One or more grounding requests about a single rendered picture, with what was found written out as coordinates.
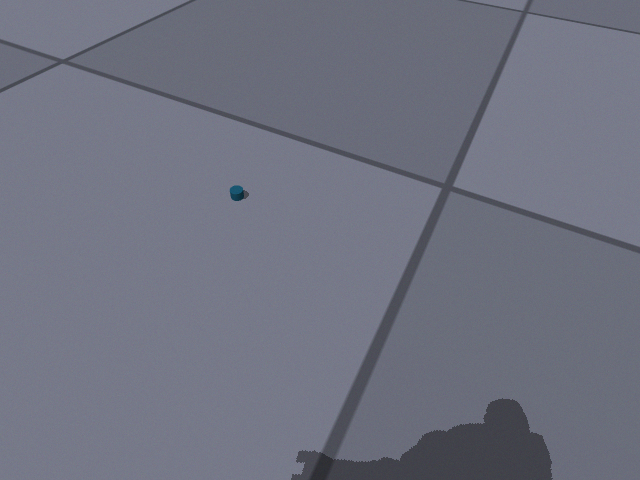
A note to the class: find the tin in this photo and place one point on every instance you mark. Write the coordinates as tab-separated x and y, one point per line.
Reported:
236	193

